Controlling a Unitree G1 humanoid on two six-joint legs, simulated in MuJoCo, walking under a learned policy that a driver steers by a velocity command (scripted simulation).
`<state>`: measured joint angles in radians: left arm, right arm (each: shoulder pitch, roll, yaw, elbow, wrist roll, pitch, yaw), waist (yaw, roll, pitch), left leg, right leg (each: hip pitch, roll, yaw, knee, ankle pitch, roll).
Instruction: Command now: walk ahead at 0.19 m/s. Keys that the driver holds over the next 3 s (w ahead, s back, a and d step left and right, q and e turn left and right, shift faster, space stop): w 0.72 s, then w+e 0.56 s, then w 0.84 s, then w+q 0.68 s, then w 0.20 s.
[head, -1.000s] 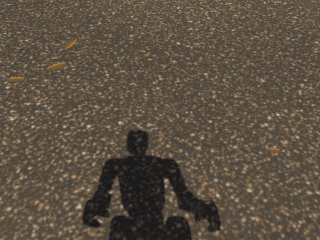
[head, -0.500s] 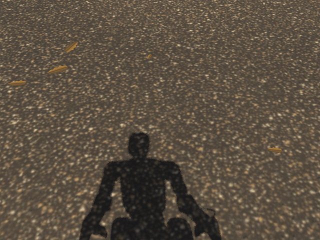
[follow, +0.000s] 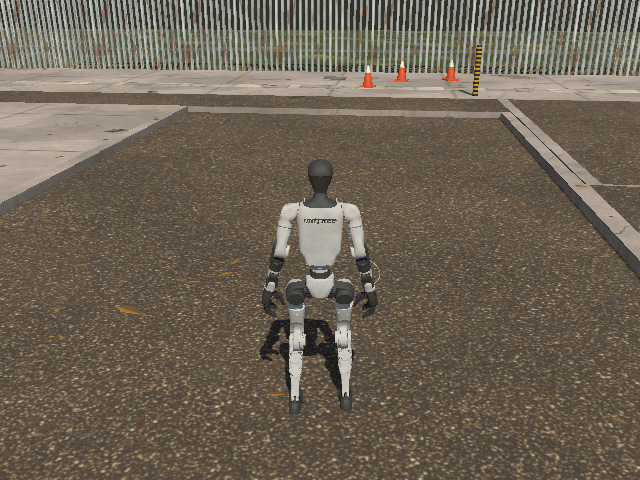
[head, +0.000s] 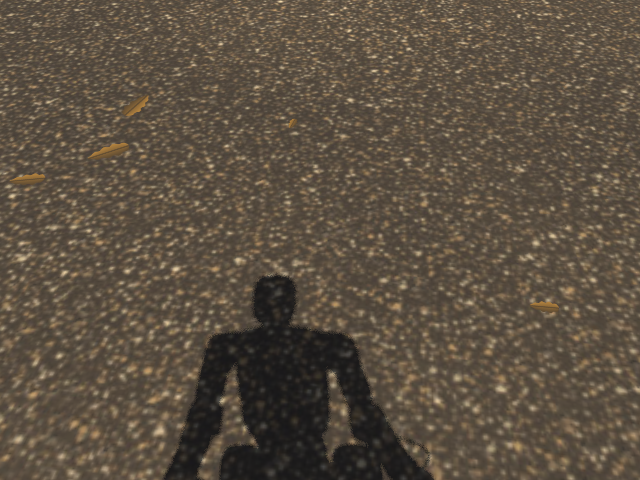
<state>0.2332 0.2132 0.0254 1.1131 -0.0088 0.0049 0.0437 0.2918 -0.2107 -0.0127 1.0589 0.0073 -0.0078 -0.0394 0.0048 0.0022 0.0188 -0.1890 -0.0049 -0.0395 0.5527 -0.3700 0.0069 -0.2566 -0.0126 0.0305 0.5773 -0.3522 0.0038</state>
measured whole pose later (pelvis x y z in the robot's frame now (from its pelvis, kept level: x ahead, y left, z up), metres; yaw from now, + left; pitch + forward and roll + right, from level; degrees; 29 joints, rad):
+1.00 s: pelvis +0.46 +0.03 +0.01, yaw -6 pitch +1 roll +2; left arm 0.14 0.25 0.06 0.88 -0.02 -0.07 -0.01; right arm 0.33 -0.24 -0.04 1.00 -0.01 -0.11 -0.01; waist -0.06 -0.03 0.00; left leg 0.04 -0.08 0.15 0.17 -0.23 0.06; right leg -0.71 -0.11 0.06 0.72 0.10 -0.03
